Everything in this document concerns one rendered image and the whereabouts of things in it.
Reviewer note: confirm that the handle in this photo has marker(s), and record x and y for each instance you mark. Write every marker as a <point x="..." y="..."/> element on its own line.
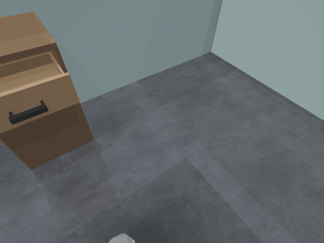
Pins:
<point x="28" y="113"/>

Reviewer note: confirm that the cabinet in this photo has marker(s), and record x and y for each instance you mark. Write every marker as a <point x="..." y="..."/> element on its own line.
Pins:
<point x="49" y="137"/>

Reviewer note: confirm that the drawer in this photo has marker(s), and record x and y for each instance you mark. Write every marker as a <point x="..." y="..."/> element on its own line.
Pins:
<point x="24" y="83"/>

